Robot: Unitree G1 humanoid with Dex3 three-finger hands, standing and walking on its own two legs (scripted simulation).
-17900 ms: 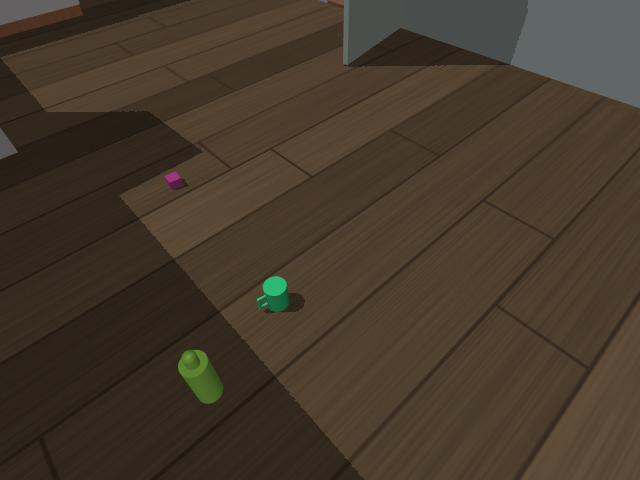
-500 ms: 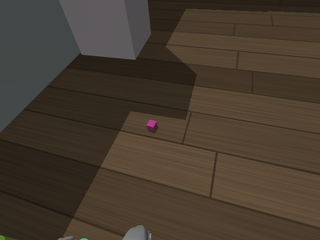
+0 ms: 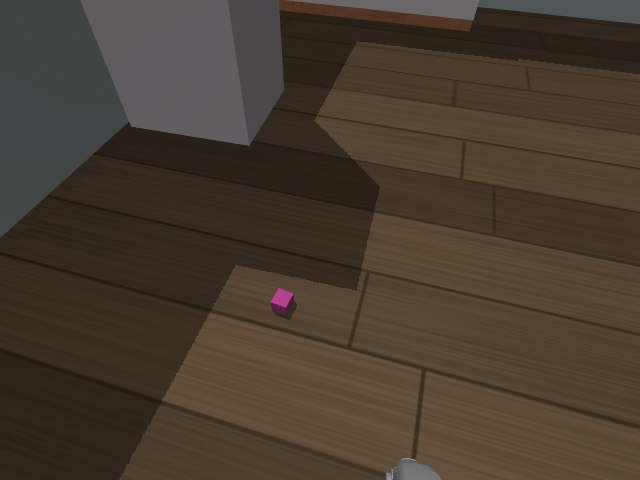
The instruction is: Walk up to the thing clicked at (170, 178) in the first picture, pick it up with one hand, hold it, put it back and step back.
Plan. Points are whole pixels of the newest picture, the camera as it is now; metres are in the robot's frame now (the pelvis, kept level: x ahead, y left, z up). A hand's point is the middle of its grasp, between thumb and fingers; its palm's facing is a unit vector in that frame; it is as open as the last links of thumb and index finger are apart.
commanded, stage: walk up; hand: left
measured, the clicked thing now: (282, 301) +0.83 +0.18 -0.75
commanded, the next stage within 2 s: none
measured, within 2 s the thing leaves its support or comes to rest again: neither
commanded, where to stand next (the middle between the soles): +0.47 -0.02 m, yaw +2 degrees
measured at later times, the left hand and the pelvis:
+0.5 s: hand (196, 427) +0.22 +0.21 -0.12, palm faces +0.03 -0.92 -0.40, open 7.3 cm; pelvis +0.18 -0.07 +0.00, yaw +2 degrees
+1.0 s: hand (190, 346) +0.35 +0.26 -0.15, palm faces +0.01 -0.93 -0.35, open 7.3 cm; pelvis +0.33 -0.02 +0.00, yaw +3 degrees
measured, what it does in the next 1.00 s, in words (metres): walks ahead: right foot, then left foot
